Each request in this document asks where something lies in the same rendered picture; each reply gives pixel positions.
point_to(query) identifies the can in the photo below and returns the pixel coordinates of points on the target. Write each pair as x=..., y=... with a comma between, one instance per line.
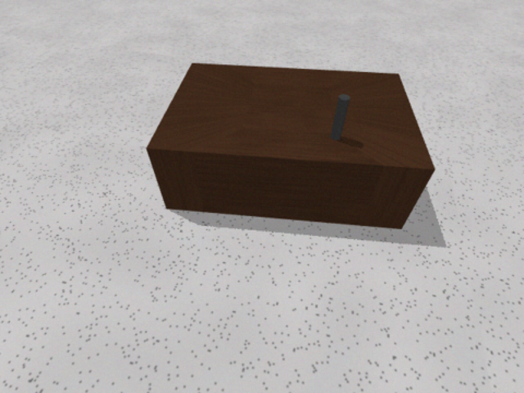
x=340, y=115

